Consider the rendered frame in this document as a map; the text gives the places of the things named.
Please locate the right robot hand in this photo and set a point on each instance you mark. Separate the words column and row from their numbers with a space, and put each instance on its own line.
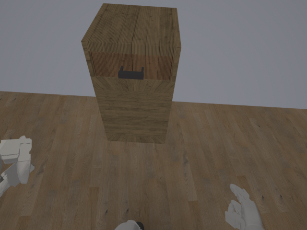
column 246, row 213

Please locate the left robot shin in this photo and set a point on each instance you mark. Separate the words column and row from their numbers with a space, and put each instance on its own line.
column 132, row 221

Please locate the left robot hand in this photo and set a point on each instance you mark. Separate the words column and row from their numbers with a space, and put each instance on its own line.
column 15, row 151

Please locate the cabinet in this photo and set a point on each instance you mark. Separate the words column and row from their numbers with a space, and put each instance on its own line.
column 134, row 110

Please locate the drawer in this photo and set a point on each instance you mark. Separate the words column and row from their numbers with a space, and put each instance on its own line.
column 155, row 67

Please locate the handle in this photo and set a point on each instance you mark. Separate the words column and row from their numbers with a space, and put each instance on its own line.
column 130, row 74

